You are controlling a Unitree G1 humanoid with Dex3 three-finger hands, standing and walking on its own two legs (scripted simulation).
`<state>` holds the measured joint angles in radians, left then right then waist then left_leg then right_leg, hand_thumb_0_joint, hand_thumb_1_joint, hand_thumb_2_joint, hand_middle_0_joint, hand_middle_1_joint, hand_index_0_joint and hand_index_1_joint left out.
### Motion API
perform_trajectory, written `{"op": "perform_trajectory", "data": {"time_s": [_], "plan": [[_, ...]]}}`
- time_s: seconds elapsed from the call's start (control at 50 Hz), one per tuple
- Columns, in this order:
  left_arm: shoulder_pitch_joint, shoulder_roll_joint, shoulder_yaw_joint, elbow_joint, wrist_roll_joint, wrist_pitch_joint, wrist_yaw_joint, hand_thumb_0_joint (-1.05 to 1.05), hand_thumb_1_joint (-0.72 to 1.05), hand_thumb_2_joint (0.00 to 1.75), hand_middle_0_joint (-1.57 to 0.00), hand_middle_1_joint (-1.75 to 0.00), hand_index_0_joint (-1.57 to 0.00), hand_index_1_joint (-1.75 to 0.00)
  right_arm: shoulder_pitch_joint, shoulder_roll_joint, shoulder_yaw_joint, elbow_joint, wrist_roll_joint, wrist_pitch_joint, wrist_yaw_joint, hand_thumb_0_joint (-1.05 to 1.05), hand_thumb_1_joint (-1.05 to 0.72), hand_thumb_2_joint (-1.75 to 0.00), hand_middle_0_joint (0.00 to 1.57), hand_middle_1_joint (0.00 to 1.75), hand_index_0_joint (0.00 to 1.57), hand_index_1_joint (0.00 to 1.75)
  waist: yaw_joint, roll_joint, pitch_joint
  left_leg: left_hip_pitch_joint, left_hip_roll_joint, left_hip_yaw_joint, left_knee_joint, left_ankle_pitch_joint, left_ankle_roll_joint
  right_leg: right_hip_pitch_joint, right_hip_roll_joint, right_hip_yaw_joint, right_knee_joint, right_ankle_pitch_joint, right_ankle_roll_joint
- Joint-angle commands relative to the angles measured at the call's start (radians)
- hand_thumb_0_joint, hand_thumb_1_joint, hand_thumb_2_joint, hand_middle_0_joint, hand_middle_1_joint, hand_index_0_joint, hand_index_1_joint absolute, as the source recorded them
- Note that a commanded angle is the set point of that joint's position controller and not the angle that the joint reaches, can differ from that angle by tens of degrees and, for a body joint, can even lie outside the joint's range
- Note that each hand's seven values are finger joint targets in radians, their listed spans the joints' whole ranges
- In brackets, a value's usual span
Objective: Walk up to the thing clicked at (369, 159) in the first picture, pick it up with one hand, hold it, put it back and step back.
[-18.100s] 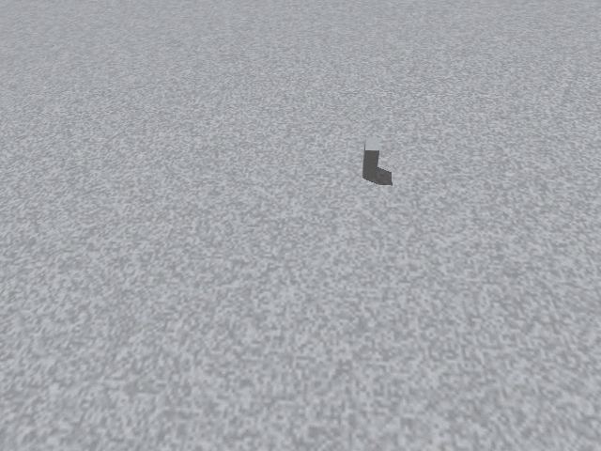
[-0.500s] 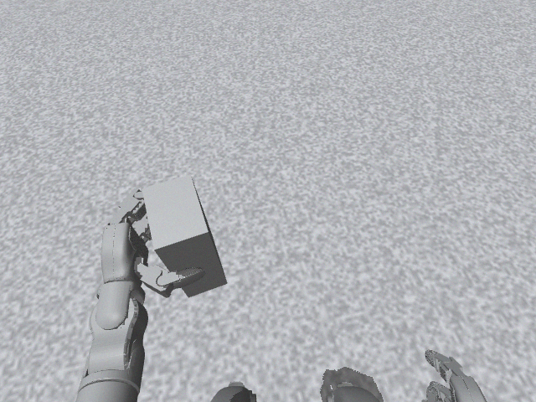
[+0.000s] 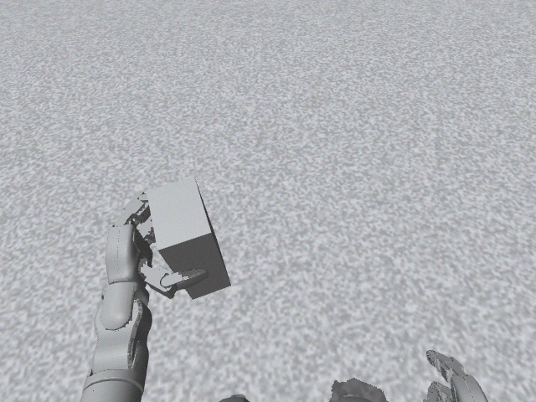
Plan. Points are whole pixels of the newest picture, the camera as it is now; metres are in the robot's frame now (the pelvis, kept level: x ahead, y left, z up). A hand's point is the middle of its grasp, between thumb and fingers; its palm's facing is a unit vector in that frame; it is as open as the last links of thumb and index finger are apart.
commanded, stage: crouch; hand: left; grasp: from the side
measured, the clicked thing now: (193, 243) +0.34 +0.14 +0.05
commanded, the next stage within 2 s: lower in 1.96 s
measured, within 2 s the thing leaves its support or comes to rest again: neither
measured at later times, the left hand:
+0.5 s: hand (181, 267) +0.34 +0.18 -0.04, palm faces +0.19 -0.98 +0.01, open 12.3 cm
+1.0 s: hand (195, 314) +0.35 +0.21 -0.29, palm faces +0.25 -0.97 -0.01, open 12.3 cm
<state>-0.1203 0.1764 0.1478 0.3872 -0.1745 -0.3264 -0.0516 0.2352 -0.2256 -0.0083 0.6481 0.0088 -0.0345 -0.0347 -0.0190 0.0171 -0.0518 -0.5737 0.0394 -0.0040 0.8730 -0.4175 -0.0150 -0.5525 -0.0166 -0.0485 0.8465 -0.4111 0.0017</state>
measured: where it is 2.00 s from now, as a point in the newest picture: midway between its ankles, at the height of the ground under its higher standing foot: outside the picture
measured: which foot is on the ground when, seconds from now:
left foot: down 0.00-1.00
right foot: down 0.00-1.00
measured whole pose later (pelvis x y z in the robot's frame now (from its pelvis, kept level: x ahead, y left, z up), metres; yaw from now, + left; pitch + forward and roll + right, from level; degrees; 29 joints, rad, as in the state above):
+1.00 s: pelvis -0.07 +0.01 -0.26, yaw -2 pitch +33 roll -4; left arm -0.52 0.27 0.36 0.98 -0.12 -0.82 -0.05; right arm 0.07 -0.24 0.00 0.70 -0.09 -0.03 0.09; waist -0.06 -0.02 -0.18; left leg -1.86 0.03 -0.06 1.96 -0.68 -0.01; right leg -1.82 -0.03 -0.06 1.92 -0.67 0.00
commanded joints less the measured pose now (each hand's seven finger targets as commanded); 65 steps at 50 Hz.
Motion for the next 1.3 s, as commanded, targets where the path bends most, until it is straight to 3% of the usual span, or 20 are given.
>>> {"op": "perform_trajectory", "data": {"time_s": [0.0, 0.06, 0.18, 0.28, 0.32, 0.42, 0.44, 0.46, 0.48, 0.54, 0.66, 0.7, 0.82, 0.86, 0.96, 0.98, 1.02, 1.1, 1.2, 1.28], "plan": [[-0.301, 0.122, 0.045, -0.217, -0.021, -0.071, 0.0, 0.0, -0.12, 1.17, -1.22, -1.4, -1.24, -1.41, -0.044, -0.133, -0.045, -0.122, 0.005, -0.043, -0.011, 0.0, -0.89, -0.9, 0.2, 0.3, 0.2, 0.3, -0.015, -0.027, -0.224, 0.118, -0.031, 0.003, -0.138, 0.156, 0.022, 0.103, 0.021, 0.012, -0.144, 0.212, -0.005], [-0.271, 0.105, 0.031, -0.204, -0.018, -0.07, 0.001, 0.0, -0.01, 1.25, -1.38, -1.47, -1.39, -1.47, -0.048, -0.132, -0.044, -0.123, 0.004, -0.046, -0.008, 0.0, -0.87, -0.9, 0.2, 0.3, 0.2, 0.3, -0.013, -0.034, -0.214, 0.116, -0.031, 0.003, -0.147, 0.148, 0.022, 0.103, 0.021, 0.011, -0.15, 0.201, -0.005], [-0.214, 0.086, 0.069, -0.099, -0.02, -0.087, 0.015, 0.0, -0.04, 1.29, -1.39, -1.5, -1.41, -1.51, -0.046, -0.131, -0.051, -0.114, -0.001, -0.043, 0.003, 0.0, -0.87, -0.9, 0.2, 0.3, 0.2, 0.3, -0.008, -0.077, -0.188, 0.055, -0.037, 0.012, -0.107, 0.184, 0.03, 0.087, 0.012, 0.018, -0.129, 0.254, 0.001], [-0.284, 0.097, 0.1, -0.078, 0.001, -0.178, 0.049, 0.0, -0.07, 1.31, -1.38, -1.52, -1.39, -1.52, -0.035, -0.12, -0.054, -0.099, -0.02, -0.051, 0.019, 0.0, -0.87, -0.9, 0.2, 0.3, 0.2, 0.3, -0.011, -0.044, -0.23, -0.018, -0.04, 0.009, -0.028, 0.176, 0.03, 0.008, 0.005, 0.029, -0.049, 0.251, -0.002], [-0.31, 0.083, 0.081, -0.039, 0.015, -0.22, 0.052, 0.0, -0.1, 1.29, -1.35, -1.5, -1.37, -1.5, -0.035, -0.122, -0.057, -0.089, -0.029, -0.052, 0.027, 0.0, -0.87, -0.9, 0.2, 0.3, 0.2, 0.3, -0.023, -0.045, -0.242, -0.066, -0.04, 0.004, 0.014, 0.155, 0.029, -0.043, 0.005, 0.03, -0.002, 0.235, -0.004], [-0.4, 0.097, 0.076, 0.095, 0.022, -0.338, 0.015, 0.0, -0.17, 1.28, -1.34, -1.49, -1.35, -1.5, -0.029, -0.139, -0.067, -0.059, -0.044, -0.062, 0.045, 0.0, -0.89, -0.9, 0.2, 0.3, 0.2, 0.3, -0.052, 0.001, -0.337, -0.189, -0.038, -0.021, 0.184, 0.123, 0.027, -0.27, 0.013, 0.024, 0.175, 0.174, -0.015], [-0.424, 0.132, 0.099, 0.095, 0.025, -0.365, 0.013, 0.0, -0.18, 1.27, -1.33, -1.49, -1.35, -1.5, -0.036, -0.149, -0.073, -0.055, -0.047, -0.063, 0.049, 0.0, -0.89, -0.91, 0.2, 0.3, 0.2, 0.3, -0.05, 0.009, -0.377, -0.235, -0.038, -0.027, 0.235, 0.097, 0.027, -0.325, 0.014, 0.023, 0.222, 0.143, -0.016], [-0.379, 0.085, 0.079, 0.208, 0.025, -0.375, 0.007, 0.0, -0.19, 1.27, -1.33, -1.49, -1.34, -1.5, -0.034, -0.145, -0.067, -0.061, -0.05, -0.064, 0.055, 0.0, -0.89, -0.91, 0.2, 0.3, 0.2, 0.3, -0.056, -0.008, -0.394, -0.284, -0.039, -0.032, 0.277, 0.098, 0.029, -0.37, 0.016, 0.02, 0.261, 0.136, -0.018], [-0.407, 0.133, 0.121, 0.177, 0.021, -0.403, 0.013, 0.0, -0.18, 1.27, -1.32, -1.48, -1.34, -1.5, -0.04, -0.156, -0.07, -0.065, -0.05, -0.065, 0.062, 0.0, -0.89, -0.9, 0.2, 0.3, 0.2, 0.3, -0.037, 0.005, -0.415, -0.333, -0.038, -0.038, 0.314, 0.077, 0.026, -0.426, 0.018, 0.018, 0.308, 0.104, -0.021], [-0.344, 0.092, 0.129, 0.282, 0.0, -0.448, 0.009, 0.0, -0.14, 1.3, -1.32, -1.48, -1.33, -1.5, -0.041, -0.162, -0.06, -0.08, -0.055, -0.059, 0.079, 0.0, -0.88, -0.9, 0.2, 0.3, 0.2, 0.3, -0.023, 0.002, -0.508, -0.451, -0.044, -0.042, 0.424, 0.1, 0.027, -0.499, 0.017, 0.022, 0.415, 0.109, -0.022], [-0.459, 0.21, 0.202, 0.204, 0.012, -0.519, 0.008, 0.0, -0.12, 1.3, -1.27, -1.44, -1.28, -1.46, -0.036, -0.19, -0.064, -0.062, -0.065, -0.033, 0.097, 0.0, -0.89, -0.91, 0.2, 0.3, 0.2, 0.3, -0.011, 0.04, -0.686, -0.559, -0.04, -0.045, 0.595, 0.185, 0.03, -0.616, 0.023, 0.024, 0.596, 0.173, -0.028], [-0.47, 0.18, 0.193, 0.195, 0.01, -0.532, 0.011, 0.0, -0.16, 1.28, -1.26, -1.42, -1.26, -1.44, -0.047, -0.199, -0.07, -0.057, -0.072, -0.027, 0.102, 0.0, -0.9, -0.91, 0.2, 0.3, 0.2, 0.3, -0.017, 0.063, -0.694, -0.564, -0.037, -0.063, 0.617, 0.178, 0.021, -0.709, 0.027, 0.006, 0.656, 0.137, -0.038], [-0.568, 0.188, 0.209, 0.334, 0.023, -0.551, 0.021, 0.0, -0.15, 1.28, -1.22, -1.39, -1.22, -1.41, -0.047, -0.203, -0.07, -0.023, -0.084, -0.016, 0.108, 0.0, -0.9, -0.91, 0.2, 0.3, 0.2, 0.3, -0.075, -0.01, -0.678, -0.807, -0.036, -0.057, 0.779, 0.032, 0.036, -0.833, 0.027, 0.026, 0.746, 0.04, -0.026], [-0.605, 0.202, 0.203, 0.37, 0.036, -0.557, 0.009, 0.0, -0.14, 1.29, -1.22, -1.39, -1.22, -1.41, -0.051, -0.204, -0.067, -0.012, -0.091, -0.016, 0.109, 0.0, -0.89, -0.91, 0.2, 0.3, 0.2, 0.3, -0.078, 0.005, -0.668, -0.865, -0.036, -0.052, 0.814, -0.036, 0.031, -0.888, 0.027, 0.024, 0.781, -0.03, -0.029], [-0.67, 0.242, 0.234, 0.432, 0.054, -0.577, -0.005, 0.0, -0.1, 1.32, -1.27, -1.43, -1.27, -1.46, -0.055, -0.218, -0.049, -0.004, -0.106, -0.009, 0.12, 0.0, -0.89, -0.91, 0.2, 0.3, 0.2, 0.3, -0.06, 0.106, -0.71, -0.874, -0.032, -0.067, 0.882, -0.042, 0.011, -1.061, 0.026, -0.023, 0.934, -0.059, -0.045], [-0.689, 0.283, 0.267, 0.424, 0.055, -0.584, 0.001, 0.0, -0.12, 1.32, -1.28, -1.44, -1.28, -1.47, -0.055, -0.221, -0.046, 0.001, -0.108, -0.005, 0.121, 0.0, -0.89, -0.91, 0.2, 0.3, 0.2, 0.3, -0.048, 0.122, -0.732, -0.877, -0.031, -0.066, 0.896, -0.056, 0.01, -1.077, 0.029, -0.026, 0.953, -0.07, -0.046], [-0.716, 0.282, 0.274, 0.449, 0.056, -0.59, 0.003, 0.0, -0.12, 1.34, -1.27, -1.45, -1.27, -1.47, -0.065, -0.227, -0.04, 0.003, -0.112, -0.005, 0.124, 0.0, -0.89, -0.91, 0.2, 0.3, 0.2, 0.3, -0.053, 0.143, -0.711, -0.905, -0.029, -0.073, 0.915, -0.112, 0.006, -1.13, 0.027, -0.036, 0.997, -0.103, -0.045], [-0.755, 0.367, 0.335, 0.464, 0.055, -0.604, 0.011, 0.0, -0.15, 1.32, -1.26, -1.43, -1.26, -1.46, -0.071, -0.229, -0.027, 0.01, -0.118, 0.003, 0.123, 0.0, -0.9, -0.91, 0.2, 0.3, 0.2, 0.3, -0.065, 0.103, -0.707, -1.065, -0.041, -0.031, 1.008, -0.188, 0.021, -1.097, 0.029, -0.023, 1.023, -0.156, -0.036], [-0.796, 0.395, 0.333, 0.533, 0.069, -0.597, -0.01, 0.0, -0.14, 1.29, -1.22, -1.39, -1.23, -1.42, -0.087, -0.234, -0.018, 0.02, -0.12, 0.002, 0.12, 0.0, -0.9, -0.91, 0.2, 0.3, 0.2, 0.3, -0.104, 0.048, -0.633, -1.232, -0.041, -0.015, 1.09, -0.301, 0.034, -1.141, 0.031, 0.0, 1.042, -0.276, -0.023], [-0.772, 0.41, 0.353, 0.539, 0.054, -0.593, -0.039, 0.0, -0.14, 1.24, -1.21, -1.36, -1.22, -1.38, -0.089, -0.258, -0.009, 0.018, -0.124, 0.001, 0.119, 0.0, -0.89, -0.91, 0.2, 0.3, 0.2, 0.3, -0.1, 0.059, -0.642, -1.239, -0.043, -0.023, 1.134, -0.299, 0.037, -1.199, 0.035, -0.037, 1.105, -0.252, -0.025]]}}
